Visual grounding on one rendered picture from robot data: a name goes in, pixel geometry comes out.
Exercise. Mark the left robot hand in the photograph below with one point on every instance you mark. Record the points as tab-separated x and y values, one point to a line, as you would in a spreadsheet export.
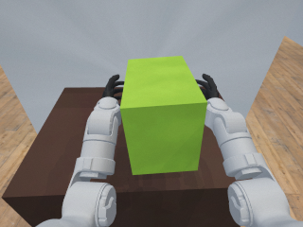
109	88

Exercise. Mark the left robot forearm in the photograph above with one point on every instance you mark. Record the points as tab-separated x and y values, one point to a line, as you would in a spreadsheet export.
96	159

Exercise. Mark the pedestal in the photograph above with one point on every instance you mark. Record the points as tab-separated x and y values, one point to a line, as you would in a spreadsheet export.
195	198

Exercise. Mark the right robot hand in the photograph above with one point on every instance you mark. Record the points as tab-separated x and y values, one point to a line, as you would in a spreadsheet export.
210	90

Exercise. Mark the robot right upper arm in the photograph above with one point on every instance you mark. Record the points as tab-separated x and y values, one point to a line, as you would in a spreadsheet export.
259	203

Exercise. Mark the carton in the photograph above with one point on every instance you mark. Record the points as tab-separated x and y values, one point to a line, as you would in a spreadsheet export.
163	114

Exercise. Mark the right robot forearm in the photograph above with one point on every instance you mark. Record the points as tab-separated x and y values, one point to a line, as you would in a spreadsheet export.
240	156

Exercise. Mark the robot left upper arm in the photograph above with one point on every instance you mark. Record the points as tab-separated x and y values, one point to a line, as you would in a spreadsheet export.
87	204

